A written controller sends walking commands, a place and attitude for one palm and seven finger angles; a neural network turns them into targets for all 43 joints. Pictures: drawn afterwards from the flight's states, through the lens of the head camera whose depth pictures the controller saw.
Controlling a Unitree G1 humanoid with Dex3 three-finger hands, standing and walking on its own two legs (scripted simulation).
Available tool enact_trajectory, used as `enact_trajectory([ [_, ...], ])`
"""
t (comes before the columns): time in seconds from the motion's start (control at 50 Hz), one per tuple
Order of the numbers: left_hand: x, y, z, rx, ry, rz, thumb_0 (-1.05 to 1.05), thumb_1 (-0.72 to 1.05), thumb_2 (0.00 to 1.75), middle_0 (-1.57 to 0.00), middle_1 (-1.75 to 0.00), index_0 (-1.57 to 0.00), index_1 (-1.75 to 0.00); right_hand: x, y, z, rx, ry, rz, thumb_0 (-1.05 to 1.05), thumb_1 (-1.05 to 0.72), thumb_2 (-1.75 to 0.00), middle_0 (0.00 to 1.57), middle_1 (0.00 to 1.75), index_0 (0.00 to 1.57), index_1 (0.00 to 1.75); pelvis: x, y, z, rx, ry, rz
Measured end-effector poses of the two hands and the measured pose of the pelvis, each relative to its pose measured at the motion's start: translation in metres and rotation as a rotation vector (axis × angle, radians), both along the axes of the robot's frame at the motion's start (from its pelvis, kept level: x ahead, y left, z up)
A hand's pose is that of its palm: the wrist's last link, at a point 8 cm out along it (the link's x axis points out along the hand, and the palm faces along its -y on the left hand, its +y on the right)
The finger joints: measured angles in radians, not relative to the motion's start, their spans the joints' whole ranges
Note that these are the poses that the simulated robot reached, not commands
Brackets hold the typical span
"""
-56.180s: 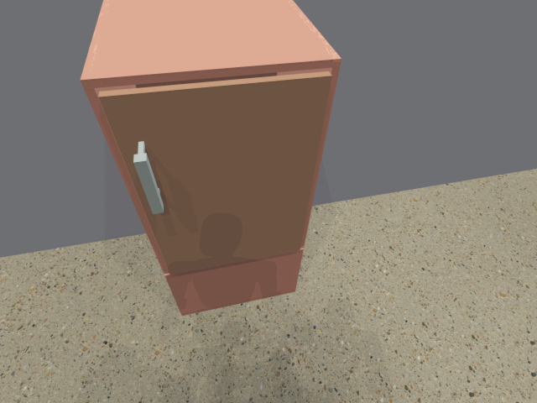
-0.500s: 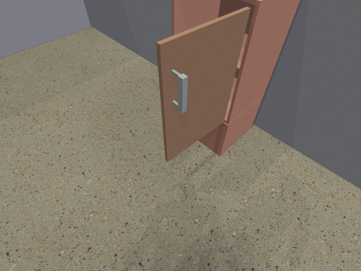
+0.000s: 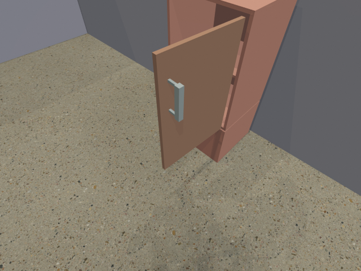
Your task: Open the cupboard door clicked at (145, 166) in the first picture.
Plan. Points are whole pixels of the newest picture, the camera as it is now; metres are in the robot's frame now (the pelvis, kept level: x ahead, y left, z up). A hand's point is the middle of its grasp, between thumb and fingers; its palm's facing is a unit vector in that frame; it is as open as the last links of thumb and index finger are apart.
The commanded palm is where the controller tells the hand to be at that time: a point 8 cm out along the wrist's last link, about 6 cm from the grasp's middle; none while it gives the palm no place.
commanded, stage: look to check the result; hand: left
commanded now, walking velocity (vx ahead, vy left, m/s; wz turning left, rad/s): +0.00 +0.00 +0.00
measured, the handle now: (175, 100) +0.63 +0.06 +0.00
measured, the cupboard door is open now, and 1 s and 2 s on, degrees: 86 86 86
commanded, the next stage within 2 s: stand and wait in 0.54 s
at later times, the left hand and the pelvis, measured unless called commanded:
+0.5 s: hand out of the picture +0.07 +0.22 -0.16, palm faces +0.01 -0.95 -0.30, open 7.4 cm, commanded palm none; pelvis +0.02 -0.01 +0.00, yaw +0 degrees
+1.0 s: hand out of the picture +0.09 +0.21 -0.16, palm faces -0.01 -0.96 -0.28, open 7.4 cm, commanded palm none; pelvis +0.03 -0.01 +0.00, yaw +0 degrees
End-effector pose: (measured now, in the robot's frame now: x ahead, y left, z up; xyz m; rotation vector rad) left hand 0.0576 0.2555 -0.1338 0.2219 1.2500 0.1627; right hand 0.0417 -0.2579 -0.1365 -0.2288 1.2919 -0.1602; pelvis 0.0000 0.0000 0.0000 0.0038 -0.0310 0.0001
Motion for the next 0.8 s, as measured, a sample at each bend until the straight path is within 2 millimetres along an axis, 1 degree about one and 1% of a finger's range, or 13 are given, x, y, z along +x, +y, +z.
enact_trajectory([
  [0.18,0.003,0.006,0.004,0.023,0.022,0.009,0.0,0.9,0.89,-0.2,-0.3,-0.2,-0.3,0.019,-0.01,0.003,-0.016,-0.008,0.014,0.01,-0.9,-0.9,0.2,0.3,0.2,0.3,0.009,-0.004,0.002,-0.001,0.001,0.002],
  [0.38,0.002,0.012,0.008,0.049,0.043,0.021,0.0,0.9,0.89,-0.2,-0.3,-0.2,-0.3,0.034,-0.016,0.004,-0.018,-0.009,0.029,0.01,-0.9,-0.9,0.2,0.3,0.2,0.3,0.017,-0.008,0.003,-0.002,0.002,0.006],
  [0.58,0.009,0.008,0.007,0.043,0.044,0.016,0.0,0.9,0.89,-0.2,-0.3,-0.2,-0.3,0.04,-0.021,0.006,-0.024,-0.006,0.03,0.01,-0.9,-0.9,0.2,0.3,0.21,0.3,0.023,-0.01,0.003,-0.002,0.006,0.006],
  [0.8,0.022,0.002,0.005,0.029,0.029,0.003,0.0,0.9,0.89,-0.2,-0.3,-0.2,-0.3,0.042,-0.023,0.008,-0.032,-0.003,0.021,0.01,-0.9,-0.9,0.2,0.3,0.21,0.3,0.028,-0.012,0.004,-0.003,0.007,0.001],
])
